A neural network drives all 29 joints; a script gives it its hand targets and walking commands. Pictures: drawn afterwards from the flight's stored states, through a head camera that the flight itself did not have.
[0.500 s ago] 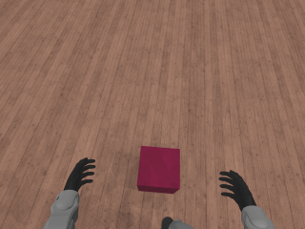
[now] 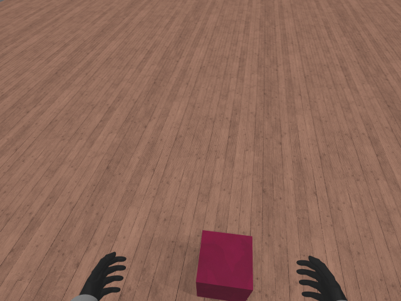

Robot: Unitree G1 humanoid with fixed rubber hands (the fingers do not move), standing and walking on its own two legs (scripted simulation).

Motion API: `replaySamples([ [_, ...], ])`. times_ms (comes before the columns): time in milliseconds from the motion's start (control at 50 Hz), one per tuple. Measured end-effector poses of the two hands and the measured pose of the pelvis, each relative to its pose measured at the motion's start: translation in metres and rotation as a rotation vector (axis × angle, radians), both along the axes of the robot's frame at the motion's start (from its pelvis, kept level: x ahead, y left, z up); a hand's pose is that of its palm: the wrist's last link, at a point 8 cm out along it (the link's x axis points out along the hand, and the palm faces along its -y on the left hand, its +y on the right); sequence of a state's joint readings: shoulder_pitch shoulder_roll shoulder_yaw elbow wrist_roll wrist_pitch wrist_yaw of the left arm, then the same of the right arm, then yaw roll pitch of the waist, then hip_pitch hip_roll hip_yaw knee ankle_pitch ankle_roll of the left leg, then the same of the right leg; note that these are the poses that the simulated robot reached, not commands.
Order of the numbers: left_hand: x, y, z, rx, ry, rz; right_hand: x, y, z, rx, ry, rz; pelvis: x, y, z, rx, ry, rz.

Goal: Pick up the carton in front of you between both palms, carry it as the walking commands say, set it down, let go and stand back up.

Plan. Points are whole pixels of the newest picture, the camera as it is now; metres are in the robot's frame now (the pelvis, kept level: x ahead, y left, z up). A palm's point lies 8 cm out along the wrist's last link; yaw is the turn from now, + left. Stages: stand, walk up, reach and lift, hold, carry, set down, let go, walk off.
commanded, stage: let go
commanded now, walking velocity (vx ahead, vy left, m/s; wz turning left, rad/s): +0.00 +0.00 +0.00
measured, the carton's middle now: (223, 267) +0.38 -0.07 -0.65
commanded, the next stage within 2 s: stand in 0.14 s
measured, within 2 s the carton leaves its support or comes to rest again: neither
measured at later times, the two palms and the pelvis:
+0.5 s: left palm out of the picture +0.13 +0.28 -0.08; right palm out of the picture +0.15 -0.30 -0.10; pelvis +0.01 -0.02 +0.00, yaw +1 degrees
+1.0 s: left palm out of the picture +0.11 +0.27 -0.09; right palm out of the picture +0.12 -0.32 -0.10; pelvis +0.01 -0.03 +0.00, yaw +2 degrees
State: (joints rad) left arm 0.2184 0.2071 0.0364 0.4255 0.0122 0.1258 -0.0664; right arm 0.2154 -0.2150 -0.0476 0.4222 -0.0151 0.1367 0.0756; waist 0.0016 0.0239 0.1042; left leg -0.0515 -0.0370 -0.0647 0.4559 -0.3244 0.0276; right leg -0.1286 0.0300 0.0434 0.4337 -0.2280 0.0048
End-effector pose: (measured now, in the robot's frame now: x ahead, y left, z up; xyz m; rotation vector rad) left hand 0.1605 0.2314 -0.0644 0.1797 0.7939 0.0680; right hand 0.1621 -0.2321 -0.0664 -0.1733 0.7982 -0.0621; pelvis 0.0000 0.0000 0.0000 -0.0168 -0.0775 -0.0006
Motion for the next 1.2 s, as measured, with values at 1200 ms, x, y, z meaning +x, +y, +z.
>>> replaySamples([
  [1200, -0.063, 0.047, -0.025, 0.214, 0.259, 0.131, -0.055, -0.091, -0.036, -0.214, 0.251, -0.029, 0.001, -0.028, 0.004, 0.015, 0.039, 0.026],
])
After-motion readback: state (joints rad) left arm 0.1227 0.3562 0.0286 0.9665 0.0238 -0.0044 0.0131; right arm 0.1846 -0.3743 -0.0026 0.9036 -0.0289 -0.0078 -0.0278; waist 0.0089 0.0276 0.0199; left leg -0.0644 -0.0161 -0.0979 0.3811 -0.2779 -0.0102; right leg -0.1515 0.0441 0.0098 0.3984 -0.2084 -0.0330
